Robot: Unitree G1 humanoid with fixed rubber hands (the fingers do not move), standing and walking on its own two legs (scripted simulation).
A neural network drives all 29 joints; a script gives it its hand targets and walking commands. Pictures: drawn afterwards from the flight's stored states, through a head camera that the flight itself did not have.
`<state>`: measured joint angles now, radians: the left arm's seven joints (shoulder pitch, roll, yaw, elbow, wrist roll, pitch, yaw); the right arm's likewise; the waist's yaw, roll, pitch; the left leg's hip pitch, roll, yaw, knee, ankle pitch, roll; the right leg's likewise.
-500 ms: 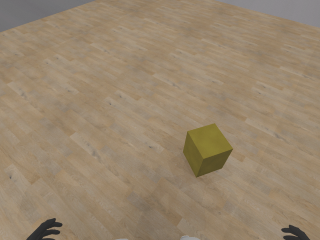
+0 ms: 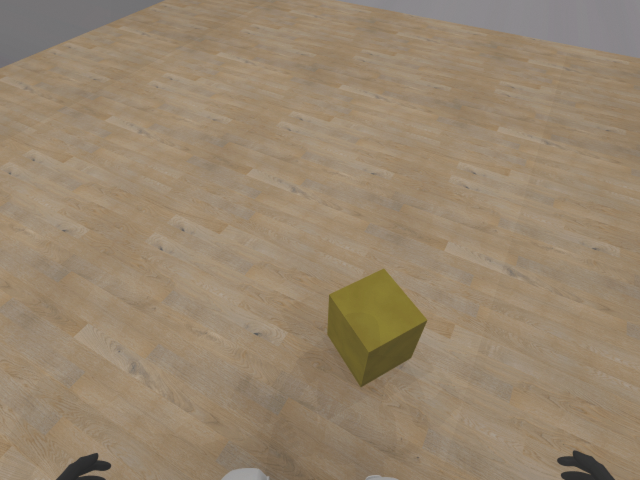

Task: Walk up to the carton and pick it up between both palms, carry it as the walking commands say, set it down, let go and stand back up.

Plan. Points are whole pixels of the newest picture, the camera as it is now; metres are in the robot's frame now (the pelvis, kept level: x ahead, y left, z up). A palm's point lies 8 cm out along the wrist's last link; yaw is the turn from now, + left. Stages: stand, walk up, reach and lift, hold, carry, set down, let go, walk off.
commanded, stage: walk up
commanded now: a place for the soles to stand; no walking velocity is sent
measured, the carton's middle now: (372, 328) +0.66 -0.16 -0.62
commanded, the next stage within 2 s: none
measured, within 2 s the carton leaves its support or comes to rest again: neither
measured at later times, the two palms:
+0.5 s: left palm (97, 407) +0.23 +0.30 -0.06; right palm (607, 468) +0.17 -0.35 -0.07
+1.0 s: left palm (110, 372) +0.28 +0.31 -0.07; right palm (594, 478) +0.16 -0.34 -0.08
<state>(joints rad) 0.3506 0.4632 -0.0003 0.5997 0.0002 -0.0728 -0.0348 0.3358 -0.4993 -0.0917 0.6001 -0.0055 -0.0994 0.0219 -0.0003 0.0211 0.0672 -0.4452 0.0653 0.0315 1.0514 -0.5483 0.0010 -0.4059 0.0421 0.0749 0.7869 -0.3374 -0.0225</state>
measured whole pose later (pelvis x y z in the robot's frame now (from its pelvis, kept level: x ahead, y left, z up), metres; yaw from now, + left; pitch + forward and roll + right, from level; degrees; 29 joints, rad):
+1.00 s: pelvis +0.12 +0.01 -0.02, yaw -10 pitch -2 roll -1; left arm 0.35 0.49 0.00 0.60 0.00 -0.09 0.05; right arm 0.33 -0.48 -0.09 0.60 -0.01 -0.02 0.02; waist 0.00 0.04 0.06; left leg -0.45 0.08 0.07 0.96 -0.48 0.02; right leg -0.49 0.04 0.08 0.91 -0.38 0.00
